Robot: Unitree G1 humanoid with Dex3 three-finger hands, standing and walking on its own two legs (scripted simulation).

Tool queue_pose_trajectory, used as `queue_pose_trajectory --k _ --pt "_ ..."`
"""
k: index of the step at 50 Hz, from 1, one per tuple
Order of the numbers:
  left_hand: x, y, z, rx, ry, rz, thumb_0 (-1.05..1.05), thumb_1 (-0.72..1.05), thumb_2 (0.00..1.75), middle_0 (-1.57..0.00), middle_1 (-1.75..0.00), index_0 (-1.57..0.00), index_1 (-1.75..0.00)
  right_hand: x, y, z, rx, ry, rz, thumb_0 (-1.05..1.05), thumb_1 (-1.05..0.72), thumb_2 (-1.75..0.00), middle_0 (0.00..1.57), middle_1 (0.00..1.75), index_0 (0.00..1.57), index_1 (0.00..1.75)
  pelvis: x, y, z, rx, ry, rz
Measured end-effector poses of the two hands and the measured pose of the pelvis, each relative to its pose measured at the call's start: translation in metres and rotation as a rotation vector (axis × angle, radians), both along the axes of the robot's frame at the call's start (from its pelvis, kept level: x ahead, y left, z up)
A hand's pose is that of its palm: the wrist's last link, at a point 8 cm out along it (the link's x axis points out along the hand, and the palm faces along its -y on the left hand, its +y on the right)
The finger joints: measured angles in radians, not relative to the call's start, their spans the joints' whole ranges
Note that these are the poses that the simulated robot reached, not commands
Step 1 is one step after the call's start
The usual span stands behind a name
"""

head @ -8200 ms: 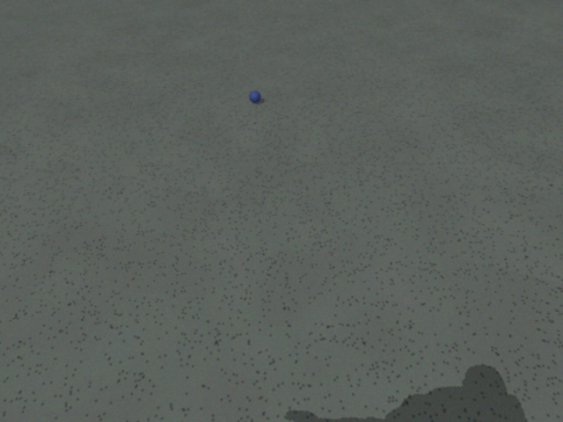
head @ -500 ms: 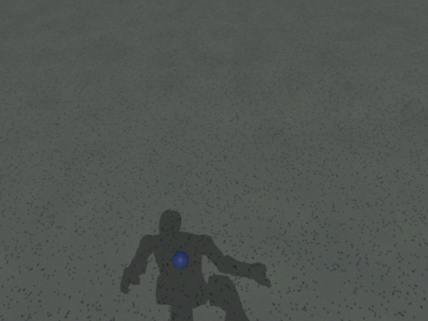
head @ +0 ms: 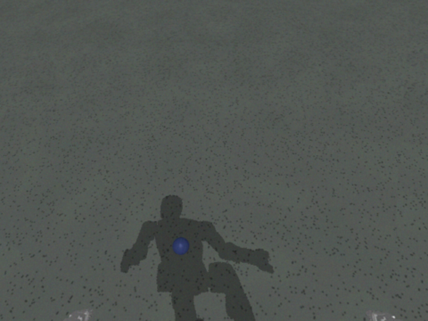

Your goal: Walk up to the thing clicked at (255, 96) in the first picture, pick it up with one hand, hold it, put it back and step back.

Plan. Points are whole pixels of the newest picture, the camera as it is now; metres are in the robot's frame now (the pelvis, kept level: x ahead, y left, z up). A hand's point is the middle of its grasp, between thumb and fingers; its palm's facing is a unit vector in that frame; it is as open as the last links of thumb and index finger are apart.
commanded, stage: walk up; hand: left
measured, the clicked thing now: (180, 245) +0.50 +0.20 -0.73
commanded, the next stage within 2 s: none
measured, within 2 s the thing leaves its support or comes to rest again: neither
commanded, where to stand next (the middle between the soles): +0.10 -0.01 m, yaw -2 degrees
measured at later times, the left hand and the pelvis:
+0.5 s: hand out of the picture -0.02 +0.28 -0.15, palm faces +0.07 -0.92 -0.38, open 7.4 cm; pelvis -0.01 +0.00 -0.01, yaw +4 degrees
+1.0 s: hand out of the picture +0.15 +0.24 -0.15, palm faces -0.04 -0.89 -0.45, open 7.4 cm; pelvis +0.02 -0.02 -0.03, yaw +2 degrees
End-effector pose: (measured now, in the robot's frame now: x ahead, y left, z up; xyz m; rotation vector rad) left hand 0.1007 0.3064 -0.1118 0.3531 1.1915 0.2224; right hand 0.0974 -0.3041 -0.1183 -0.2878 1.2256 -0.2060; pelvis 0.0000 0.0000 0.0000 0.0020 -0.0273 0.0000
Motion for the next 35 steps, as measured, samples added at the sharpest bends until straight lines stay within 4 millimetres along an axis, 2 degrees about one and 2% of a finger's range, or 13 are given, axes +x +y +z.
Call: queue_pose_trajectory --k 5,9,13,17,21,27,30,35 --pt "-0.019 0.008 -0.001 0.059 0.008 0.003 0.01 0.91 0.90 -0.21 -0.30 -0.20 -0.30 -0.004 -0.011 -0.011 0.001 -0.019 0.019 0.01 -0.90 -0.90 0.20 0.30 0.21 0.30 -0.021 -0.008 -0.011 0.015 0.002 0.006" --pt "-0.060 0.006 0.000 0.108 0.040 0.020 0.00 0.91 0.90 -0.21 -0.30 -0.20 -0.30 0.000 -0.022 -0.026 0.007 -0.056 0.034 0.01 -0.90 -0.90 0.20 0.30 0.21 0.30 -0.034 -0.019 -0.023 0.022 0.014 -0.003" --pt "-0.104 -0.002 0.007 0.110 0.112 0.048 0.01 0.91 0.90 -0.21 -0.30 -0.20 -0.30 -0.004 -0.018 -0.028 0.024 -0.066 0.052 0.01 -0.91 -0.90 0.20 0.30 0.20 0.30 -0.038 -0.020 -0.017 0.023 0.002 0.004" --pt "-0.121 -0.007 0.013 0.085 0.114 0.078 0.01 0.90 0.90 -0.21 -0.30 -0.20 -0.30 -0.020 -0.009 -0.026 0.055 -0.012 0.078 0.01 -0.91 -0.90 0.20 0.30 0.20 0.30 -0.031 -0.018 -0.009 0.024 0.011 0.033" --pt "-0.125 -0.003 0.012 0.038 0.057 0.116 0.01 0.90 0.90 -0.21 -0.30 -0.20 -0.30 -0.026 -0.002 -0.018 0.042 0.054 0.133 0.01 -0.90 -0.90 0.20 0.30 0.20 0.30 -0.019 -0.012 -0.006 0.023 0.010 0.074" --pt "-0.126 0.014 -0.009 -0.013 0.117 0.125 0.01 0.90 0.90 -0.21 -0.30 -0.20 -0.30 0.001 0.008 0.003 -0.031 -0.061 0.147 0.01 -0.90 -0.90 0.20 0.30 0.21 0.30 -0.005 0.003 -0.011 0.048 -0.016 0.059" --pt "-0.106 0.014 -0.011 -0.036 0.126 0.104 0.01 0.91 0.90 -0.21 -0.30 -0.20 -0.30 0.004 0.005 0.019 -0.056 -0.111 0.118 0.01 -0.90 -0.90 0.20 0.30 0.21 0.30 0.009 0.005 -0.005 0.025 -0.017 0.071" --pt "-0.051 0.013 -0.009 -0.049 0.030 0.052 0.01 0.91 0.90 -0.21 -0.30 -0.20 -0.30 0.006 -0.013 0.033 -0.116 -0.114 0.086 0.01 -0.90 -0.90 0.20 0.30 0.21 0.30 0.030 0.000 -0.003 0.014 -0.038 0.054"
